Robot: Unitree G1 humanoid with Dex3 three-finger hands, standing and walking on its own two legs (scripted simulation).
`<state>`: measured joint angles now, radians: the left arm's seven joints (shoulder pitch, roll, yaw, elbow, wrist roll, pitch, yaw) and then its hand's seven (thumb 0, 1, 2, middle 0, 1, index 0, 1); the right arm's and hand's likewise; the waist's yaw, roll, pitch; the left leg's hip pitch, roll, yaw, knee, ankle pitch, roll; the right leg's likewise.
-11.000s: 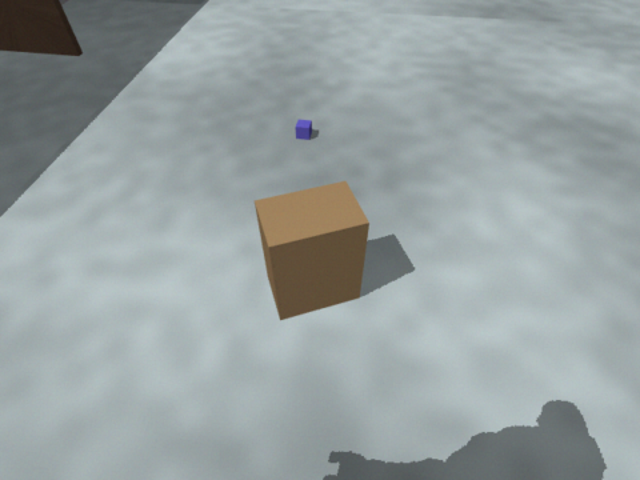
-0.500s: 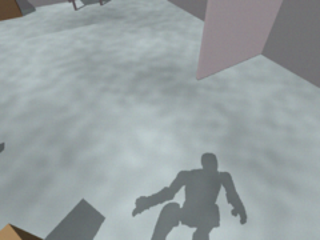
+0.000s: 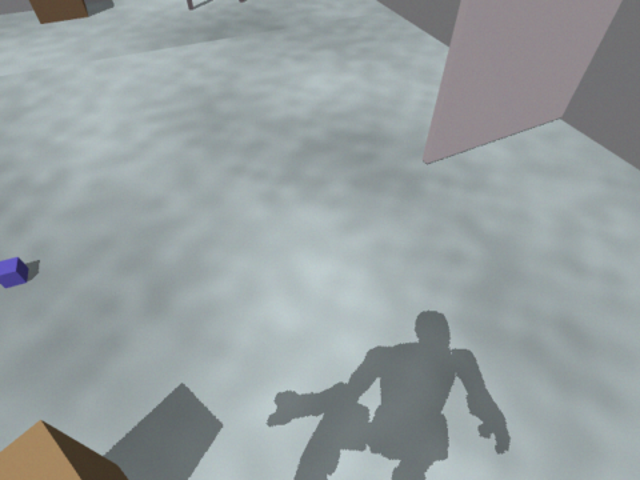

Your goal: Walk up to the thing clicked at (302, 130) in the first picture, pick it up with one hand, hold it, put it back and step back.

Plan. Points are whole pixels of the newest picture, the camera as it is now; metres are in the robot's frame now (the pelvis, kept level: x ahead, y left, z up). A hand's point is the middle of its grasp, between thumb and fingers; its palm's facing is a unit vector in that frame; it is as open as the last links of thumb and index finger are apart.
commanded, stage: walk up
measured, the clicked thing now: (11, 272) +0.87 +1.25 -0.74
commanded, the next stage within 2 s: none
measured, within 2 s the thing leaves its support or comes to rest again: neither
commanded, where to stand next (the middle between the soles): +0.91 +0.04 m, yaw +4 degrees
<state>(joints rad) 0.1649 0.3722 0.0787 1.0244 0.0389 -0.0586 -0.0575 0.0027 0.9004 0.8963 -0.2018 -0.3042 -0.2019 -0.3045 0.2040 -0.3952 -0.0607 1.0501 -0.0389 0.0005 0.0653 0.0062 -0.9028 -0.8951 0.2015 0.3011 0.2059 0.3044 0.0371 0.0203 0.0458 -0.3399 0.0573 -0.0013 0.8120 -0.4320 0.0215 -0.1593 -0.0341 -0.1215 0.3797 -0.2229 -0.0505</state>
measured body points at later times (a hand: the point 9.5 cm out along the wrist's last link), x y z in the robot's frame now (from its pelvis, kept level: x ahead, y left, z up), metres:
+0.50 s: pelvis +0.16 +0.06 -0.01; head +0.18 +0.05 +0.44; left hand +0.25 +0.38 -0.12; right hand +0.17 -0.27 -0.12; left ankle +0.09 +0.18 -0.75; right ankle +0.29 -0.09 -0.72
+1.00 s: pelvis +0.41 +0.06 -0.03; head +0.42 +0.07 +0.42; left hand +0.40 +0.39 -0.15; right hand +0.55 -0.26 -0.12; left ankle +0.51 +0.18 -0.75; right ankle +0.32 -0.08 -0.74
